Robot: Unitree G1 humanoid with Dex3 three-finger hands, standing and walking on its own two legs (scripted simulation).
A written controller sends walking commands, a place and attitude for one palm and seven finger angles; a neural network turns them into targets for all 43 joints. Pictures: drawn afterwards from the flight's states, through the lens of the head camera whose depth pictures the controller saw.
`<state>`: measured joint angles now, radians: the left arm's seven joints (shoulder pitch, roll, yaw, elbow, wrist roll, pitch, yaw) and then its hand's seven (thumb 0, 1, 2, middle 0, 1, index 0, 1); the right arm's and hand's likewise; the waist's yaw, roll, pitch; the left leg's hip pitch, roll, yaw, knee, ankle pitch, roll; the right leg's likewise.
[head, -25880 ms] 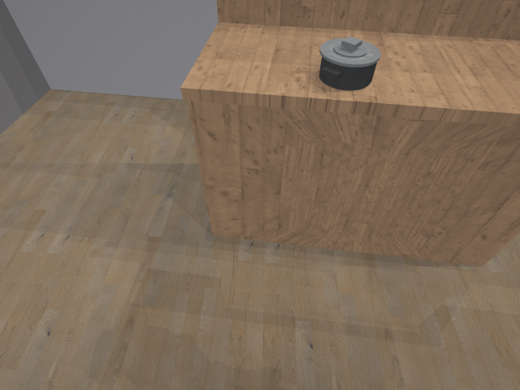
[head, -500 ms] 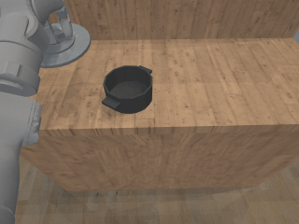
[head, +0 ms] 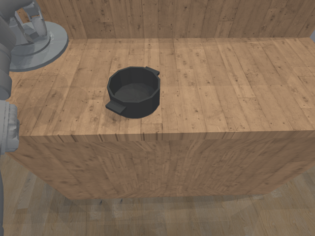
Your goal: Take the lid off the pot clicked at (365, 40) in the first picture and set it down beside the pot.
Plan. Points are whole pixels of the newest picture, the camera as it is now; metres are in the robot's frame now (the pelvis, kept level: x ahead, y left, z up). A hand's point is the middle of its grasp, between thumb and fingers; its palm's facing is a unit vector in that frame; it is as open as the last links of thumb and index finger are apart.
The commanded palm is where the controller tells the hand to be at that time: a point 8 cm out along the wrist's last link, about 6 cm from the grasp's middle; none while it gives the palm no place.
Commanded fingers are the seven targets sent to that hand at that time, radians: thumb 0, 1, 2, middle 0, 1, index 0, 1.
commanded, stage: move the lid sideways beside the pot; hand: left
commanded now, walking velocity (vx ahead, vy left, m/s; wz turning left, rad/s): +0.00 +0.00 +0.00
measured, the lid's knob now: (24, 34) +0.51 +0.27 +0.25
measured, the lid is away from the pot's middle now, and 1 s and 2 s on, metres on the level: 0.23 0.26 0.24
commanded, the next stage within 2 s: lower the lid onto the table in 0.26 s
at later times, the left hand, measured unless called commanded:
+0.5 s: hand (9, 38) +0.48 +0.29 +0.26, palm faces -0.25 -0.12 -0.96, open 6.2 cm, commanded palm +0.49 +0.28 +0.32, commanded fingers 0.00 0.49 1.10 -0.77 -1.14 -0.92 -1.13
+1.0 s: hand (21, 50) +0.49 +0.29 +0.22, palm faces -0.30 -0.15 -0.94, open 6.2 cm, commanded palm +0.50 +0.28 +0.29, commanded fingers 0.00 0.49 1.10 -0.77 -1.14 -0.92 -1.13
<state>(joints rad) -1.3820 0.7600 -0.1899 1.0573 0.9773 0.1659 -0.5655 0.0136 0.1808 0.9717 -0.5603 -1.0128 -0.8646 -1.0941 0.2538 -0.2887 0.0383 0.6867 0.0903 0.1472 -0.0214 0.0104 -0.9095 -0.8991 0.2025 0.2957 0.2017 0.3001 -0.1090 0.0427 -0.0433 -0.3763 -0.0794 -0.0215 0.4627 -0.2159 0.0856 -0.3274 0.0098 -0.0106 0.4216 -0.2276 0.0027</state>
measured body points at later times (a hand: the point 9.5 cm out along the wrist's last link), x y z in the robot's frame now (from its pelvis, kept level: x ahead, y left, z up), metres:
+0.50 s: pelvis +0.00 +0.01 +0.00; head +0.05 +0.01 +0.45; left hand +0.49 +0.29 +0.31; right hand +0.06 -0.26 -0.13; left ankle +0.00 +0.06 -0.74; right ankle -0.02 -0.13 -0.74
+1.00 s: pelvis +0.00 +0.01 +0.00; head +0.06 +0.01 +0.44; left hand +0.50 +0.29 +0.27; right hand +0.03 -0.27 -0.13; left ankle +0.00 +0.06 -0.74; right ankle -0.02 -0.13 -0.74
